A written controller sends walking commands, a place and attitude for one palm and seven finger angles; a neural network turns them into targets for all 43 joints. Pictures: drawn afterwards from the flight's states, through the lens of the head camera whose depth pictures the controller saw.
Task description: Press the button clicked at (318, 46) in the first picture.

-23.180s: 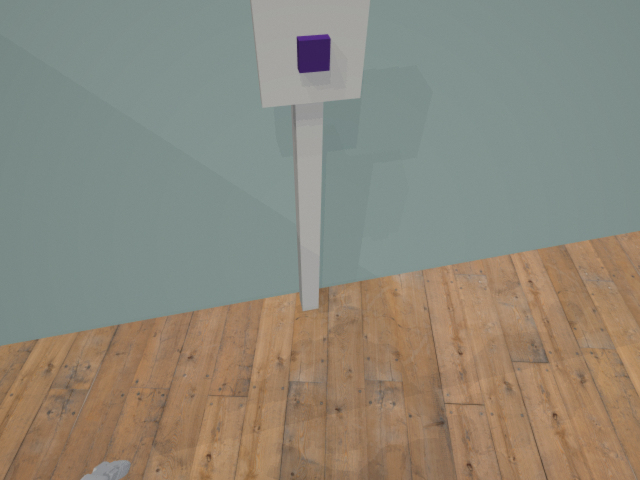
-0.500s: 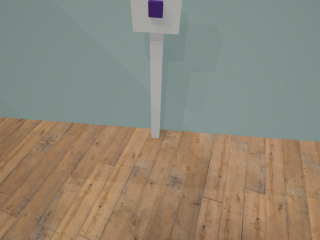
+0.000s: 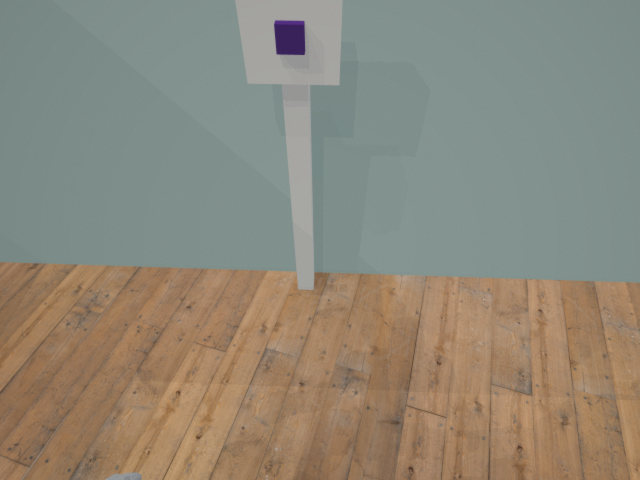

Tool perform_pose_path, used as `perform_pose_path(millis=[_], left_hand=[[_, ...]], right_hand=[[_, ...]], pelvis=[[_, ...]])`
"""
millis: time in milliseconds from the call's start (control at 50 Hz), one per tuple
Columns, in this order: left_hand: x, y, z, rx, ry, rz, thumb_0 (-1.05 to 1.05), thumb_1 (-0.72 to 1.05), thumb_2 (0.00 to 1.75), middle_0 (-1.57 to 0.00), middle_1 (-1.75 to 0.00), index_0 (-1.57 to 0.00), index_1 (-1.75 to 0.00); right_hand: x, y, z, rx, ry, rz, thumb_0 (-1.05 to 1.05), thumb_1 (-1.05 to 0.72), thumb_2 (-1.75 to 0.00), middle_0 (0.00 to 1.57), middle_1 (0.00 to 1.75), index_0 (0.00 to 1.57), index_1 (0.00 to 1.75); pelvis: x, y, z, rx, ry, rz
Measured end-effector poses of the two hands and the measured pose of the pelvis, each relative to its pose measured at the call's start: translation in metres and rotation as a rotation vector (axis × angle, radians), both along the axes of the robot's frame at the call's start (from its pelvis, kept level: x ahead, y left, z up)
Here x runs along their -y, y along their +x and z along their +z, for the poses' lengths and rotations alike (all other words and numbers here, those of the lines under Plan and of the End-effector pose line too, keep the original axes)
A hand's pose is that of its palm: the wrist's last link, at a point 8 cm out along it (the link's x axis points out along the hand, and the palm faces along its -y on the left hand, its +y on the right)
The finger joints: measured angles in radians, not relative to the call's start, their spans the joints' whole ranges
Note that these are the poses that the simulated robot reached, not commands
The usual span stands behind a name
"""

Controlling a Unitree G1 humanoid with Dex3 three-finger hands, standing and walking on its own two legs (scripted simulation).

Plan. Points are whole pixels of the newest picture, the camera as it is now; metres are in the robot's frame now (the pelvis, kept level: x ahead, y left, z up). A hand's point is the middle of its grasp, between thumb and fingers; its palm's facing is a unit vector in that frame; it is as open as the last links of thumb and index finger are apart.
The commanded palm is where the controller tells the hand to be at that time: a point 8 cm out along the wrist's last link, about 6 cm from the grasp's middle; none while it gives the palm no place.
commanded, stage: let the arm hang, fingers relaxed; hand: left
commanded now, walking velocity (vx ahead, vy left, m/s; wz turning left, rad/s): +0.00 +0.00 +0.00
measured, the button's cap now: (290, 37) +0.85 +0.10 +0.17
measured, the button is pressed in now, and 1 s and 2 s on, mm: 0 0 0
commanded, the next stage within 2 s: stand and wait in 0.02 s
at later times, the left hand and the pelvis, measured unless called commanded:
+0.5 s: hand out of the picture +0.12 +0.23 -0.15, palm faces -0.03 -0.93 -0.35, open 7.4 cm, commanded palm none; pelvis +0.03 -0.02 +0.00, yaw -1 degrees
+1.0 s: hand out of the picture +0.14 +0.23 -0.15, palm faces -0.05 -0.94 -0.35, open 7.4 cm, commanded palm none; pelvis +0.04 -0.02 +0.00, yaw -1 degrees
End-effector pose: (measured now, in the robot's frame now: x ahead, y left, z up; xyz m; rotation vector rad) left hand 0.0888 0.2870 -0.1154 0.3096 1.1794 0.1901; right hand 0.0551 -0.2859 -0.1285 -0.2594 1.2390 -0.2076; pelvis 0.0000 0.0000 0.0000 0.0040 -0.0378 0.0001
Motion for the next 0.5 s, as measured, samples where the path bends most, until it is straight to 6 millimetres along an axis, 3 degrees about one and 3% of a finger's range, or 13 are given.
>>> perform_pose_path(millis=[160,500], left_hand=[[0.004,0.017,0.003,-0.012,0.013,-0.008,0.01,0.91,0.90,-0.20,-0.30,-0.20,-0.30],[0.013,0.030,0.003,-0.040,0.020,-0.006,0.01,0.91,0.90,-0.20,-0.30,-0.20,-0.30]], right_hand=[[0.008,0.015,0.000,-0.018,-0.001,0.004,0.01,-0.91,-0.90,0.20,0.30,0.20,0.30],[0.024,0.043,0.004,-0.011,-0.015,0.008,0.01,-0.91,-0.90,0.20,0.30,0.20,0.30]], pelvis=[[0.007,0.012,0.002,-0.006,0.000,0.000],[0.018,0.031,0.004,-0.011,-0.003,-0.009]])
